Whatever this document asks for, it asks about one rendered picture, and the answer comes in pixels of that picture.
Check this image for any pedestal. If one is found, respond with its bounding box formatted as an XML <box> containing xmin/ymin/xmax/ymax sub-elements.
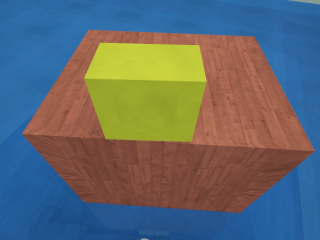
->
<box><xmin>22</xmin><ymin>30</ymin><xmax>315</xmax><ymax>213</ymax></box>

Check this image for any carton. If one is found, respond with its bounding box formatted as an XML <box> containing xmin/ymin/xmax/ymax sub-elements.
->
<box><xmin>84</xmin><ymin>43</ymin><xmax>207</xmax><ymax>142</ymax></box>

